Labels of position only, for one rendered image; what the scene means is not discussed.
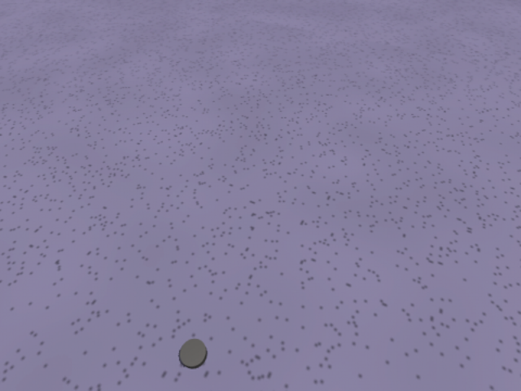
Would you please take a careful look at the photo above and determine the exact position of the tin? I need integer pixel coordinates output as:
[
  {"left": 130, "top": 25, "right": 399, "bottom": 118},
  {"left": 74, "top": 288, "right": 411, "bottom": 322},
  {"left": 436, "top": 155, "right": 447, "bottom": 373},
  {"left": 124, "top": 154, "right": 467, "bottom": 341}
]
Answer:
[{"left": 180, "top": 339, "right": 207, "bottom": 369}]

